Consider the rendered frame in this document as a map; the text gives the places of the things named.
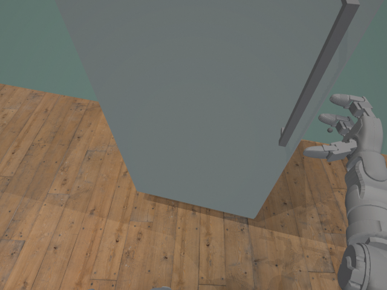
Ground right robot hand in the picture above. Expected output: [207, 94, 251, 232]
[303, 94, 383, 162]

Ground right robot forearm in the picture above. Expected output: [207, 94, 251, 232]
[345, 151, 387, 251]

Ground fridge door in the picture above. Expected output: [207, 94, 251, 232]
[55, 0, 382, 219]

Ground handle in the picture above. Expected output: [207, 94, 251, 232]
[279, 0, 360, 147]

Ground robot right upper arm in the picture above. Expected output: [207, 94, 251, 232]
[337, 243, 387, 290]

